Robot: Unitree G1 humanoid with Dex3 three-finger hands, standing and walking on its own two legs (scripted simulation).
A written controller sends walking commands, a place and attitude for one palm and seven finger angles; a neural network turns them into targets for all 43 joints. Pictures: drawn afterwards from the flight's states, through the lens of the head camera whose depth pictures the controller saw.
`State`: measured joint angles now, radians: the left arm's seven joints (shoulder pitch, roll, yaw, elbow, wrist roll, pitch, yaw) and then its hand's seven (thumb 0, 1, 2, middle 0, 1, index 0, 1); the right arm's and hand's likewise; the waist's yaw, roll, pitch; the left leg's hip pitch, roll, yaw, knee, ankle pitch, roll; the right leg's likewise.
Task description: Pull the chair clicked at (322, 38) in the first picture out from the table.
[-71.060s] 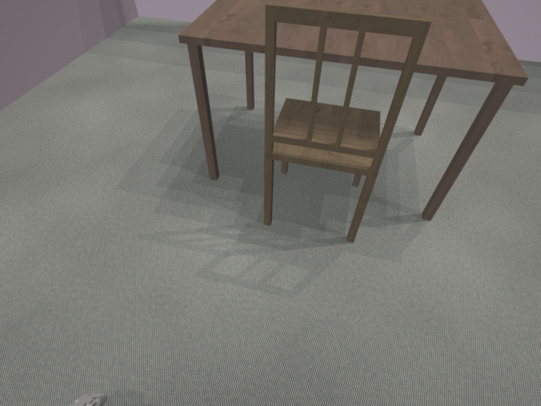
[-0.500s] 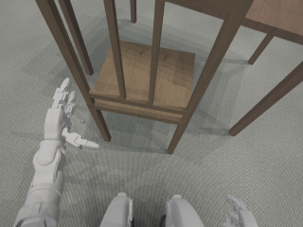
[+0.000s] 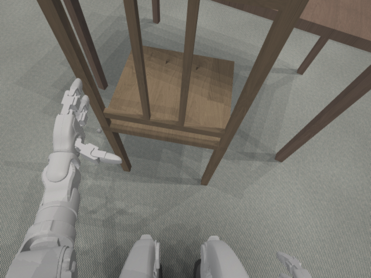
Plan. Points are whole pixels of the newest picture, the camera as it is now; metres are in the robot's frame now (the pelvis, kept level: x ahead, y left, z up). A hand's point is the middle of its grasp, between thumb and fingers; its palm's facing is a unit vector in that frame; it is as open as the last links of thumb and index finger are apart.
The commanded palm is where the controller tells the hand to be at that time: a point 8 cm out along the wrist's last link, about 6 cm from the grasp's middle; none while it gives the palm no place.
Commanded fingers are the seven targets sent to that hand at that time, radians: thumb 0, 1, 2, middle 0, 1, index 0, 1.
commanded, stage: push the fingers through the gap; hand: left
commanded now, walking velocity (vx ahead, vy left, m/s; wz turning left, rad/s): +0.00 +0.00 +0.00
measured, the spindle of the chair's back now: (140, 71) +0.55 +0.11 +0.06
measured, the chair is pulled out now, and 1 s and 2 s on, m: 0.12 0.12 0.12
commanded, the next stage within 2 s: hook a spindle and tug to test in 0.66 s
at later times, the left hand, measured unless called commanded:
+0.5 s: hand (103, 119) +0.44 +0.18 +0.02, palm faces +0.03 -1.00 -0.03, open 16.9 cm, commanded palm +0.42 +0.23 +0.02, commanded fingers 0.00 -0.50 0.30 -0.06 -0.08 -0.06 -0.08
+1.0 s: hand (106, 119) +0.44 +0.18 +0.02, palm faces +0.03 -1.00 -0.03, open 16.3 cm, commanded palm +0.42 +0.22 +0.02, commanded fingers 0.00 -0.50 0.30 -0.29 -0.79 -0.29 -0.79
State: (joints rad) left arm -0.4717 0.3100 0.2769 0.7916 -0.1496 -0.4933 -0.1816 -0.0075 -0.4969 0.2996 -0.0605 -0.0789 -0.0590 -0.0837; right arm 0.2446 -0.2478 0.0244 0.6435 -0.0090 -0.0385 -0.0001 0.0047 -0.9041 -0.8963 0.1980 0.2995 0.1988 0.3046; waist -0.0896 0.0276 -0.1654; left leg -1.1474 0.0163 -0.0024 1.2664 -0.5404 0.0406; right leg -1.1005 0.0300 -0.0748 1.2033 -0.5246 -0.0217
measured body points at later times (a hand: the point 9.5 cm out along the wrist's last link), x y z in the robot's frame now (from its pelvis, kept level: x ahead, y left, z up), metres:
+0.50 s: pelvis +0.00 +0.00 +0.00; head +0.14 +0.02 +0.43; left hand +0.44 +0.24 +0.02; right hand +0.07 -0.26 -0.12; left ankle +0.02 +0.09 -0.63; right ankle +0.02 -0.11 -0.63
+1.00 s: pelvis +0.00 +0.00 +0.00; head +0.13 +0.02 +0.43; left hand +0.44 +0.23 +0.02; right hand +0.08 -0.26 -0.12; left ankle +0.02 +0.09 -0.63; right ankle +0.02 -0.11 -0.63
